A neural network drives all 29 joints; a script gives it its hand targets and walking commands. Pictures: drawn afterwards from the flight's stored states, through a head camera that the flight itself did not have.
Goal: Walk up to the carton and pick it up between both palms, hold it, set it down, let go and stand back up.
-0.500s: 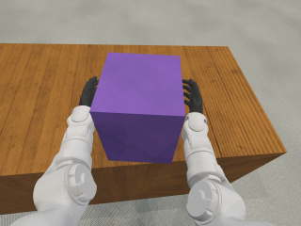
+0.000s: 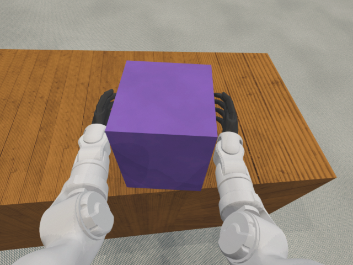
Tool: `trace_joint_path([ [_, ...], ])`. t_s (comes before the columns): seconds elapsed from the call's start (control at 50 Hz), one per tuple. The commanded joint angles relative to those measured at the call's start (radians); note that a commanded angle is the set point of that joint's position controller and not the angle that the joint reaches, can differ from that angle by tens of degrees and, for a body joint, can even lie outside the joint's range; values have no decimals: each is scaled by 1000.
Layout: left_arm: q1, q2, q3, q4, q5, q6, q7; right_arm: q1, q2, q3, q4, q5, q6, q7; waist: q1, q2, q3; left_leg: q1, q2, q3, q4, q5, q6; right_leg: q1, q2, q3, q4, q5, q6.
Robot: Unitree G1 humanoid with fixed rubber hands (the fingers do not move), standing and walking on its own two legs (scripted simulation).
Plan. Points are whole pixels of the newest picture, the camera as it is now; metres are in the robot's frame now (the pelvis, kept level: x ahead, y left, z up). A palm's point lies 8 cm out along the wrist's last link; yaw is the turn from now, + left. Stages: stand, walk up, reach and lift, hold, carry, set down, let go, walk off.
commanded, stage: set down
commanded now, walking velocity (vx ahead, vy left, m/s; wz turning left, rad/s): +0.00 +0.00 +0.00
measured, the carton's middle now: (166, 130) +0.43 -0.01 +0.01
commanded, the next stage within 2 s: none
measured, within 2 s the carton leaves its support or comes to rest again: rests again in 0.90 s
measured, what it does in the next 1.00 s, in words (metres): shifts its weight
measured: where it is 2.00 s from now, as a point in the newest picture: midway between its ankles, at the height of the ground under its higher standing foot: outside the picture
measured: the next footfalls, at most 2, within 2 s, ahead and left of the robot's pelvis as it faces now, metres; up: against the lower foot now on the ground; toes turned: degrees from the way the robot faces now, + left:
none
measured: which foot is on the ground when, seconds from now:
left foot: down 0.00-1.00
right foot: down 0.00-1.00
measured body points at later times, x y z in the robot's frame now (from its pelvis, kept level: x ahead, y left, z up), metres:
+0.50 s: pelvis -0.01 +0.02 -0.01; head +0.08 +0.06 +0.43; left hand +0.46 +0.14 +0.03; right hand +0.40 -0.15 +0.02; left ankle +0.00 +0.12 -0.75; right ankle -0.06 -0.12 -0.75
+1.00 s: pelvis -0.03 +0.04 -0.02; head +0.05 +0.07 +0.42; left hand +0.43 +0.16 +0.02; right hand +0.38 -0.14 +0.02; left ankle +0.00 +0.12 -0.75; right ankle -0.06 -0.12 -0.75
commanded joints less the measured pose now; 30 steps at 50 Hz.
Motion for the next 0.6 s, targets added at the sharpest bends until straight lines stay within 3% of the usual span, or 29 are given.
trace_joint_path([
  [0.0,-523,-244,-111,-55,95,-57,-40,-329,328,95,133,-112,-19,91,18,99,-525,212,10,114,79,379,15,-111,25,-60,48,394,51],
  [0.02,-525,-234,-120,-67,91,-58,-32,-324,306,79,140,-115,-21,83,3,108,-525,232,14,105,83,388,13,-138,27,-65,47,384,51],
  [0.04,-520,-178,-104,-53,85,-55,-23,-320,259,77,143,-100,-20,72,13,108,-512,237,15,108,85,392,16,-158,27,-61,37,360,51],
  [0.12,-526,69,-156,-42,-10,-65,55,-331,23,134,165,38,-32,1,11,111,-563,182,9,111,99,366,6,-109,32,-38,47,392,47],
  [0.22,-596,174,-257,74,-147,-98,112,-430,-62,254,203,211,-64,-35,13,120,-703,29,-1,96,137,296,2,-66,38,-3,118,519,37],
  [0.24,-614,186,-290,80,-174,-112,123,-447,-84,260,214,234,-70,-39,-1,144,-749,45,4,85,157,319,-5,-107,40,-4,129,517,30],
  [0.38,-686,247,-445,188,-343,-180,173,-525,-255,326,269,383,-116,-47,-6,201,-990,171,35,40,319,587,-60,-374,65,-14,145,441,-14],
  [0.46,-716,270,-484,222,-398,-196,190,-558,-321,356,286,445,-115,-41,9,201,-1008,203,49,25,358,621,-74,-452,74,-19,143,374,-30],
  [0.52,-731,271,-522,248,-425,-205,192,-560,-353,361,325,476,-100,-32,-10,216,-975,190,52,19,358,580,-82,-482,75,-27,145,307,-39],
  [0.56,-726,278,-530,248,-437,-212,195,-566,-372,377,318,504,-96,-23,5,222,-989,203,54,20,359,581,-86,-497,72,-29,152,295,-43],
  [0.58,-728,271,-543,257,-444,-215,197,-573,-382,369,328,505,-101,-21,-4,232,-992,212,55,12,363,590,-91,-518,72,-33,157,281,-44],
])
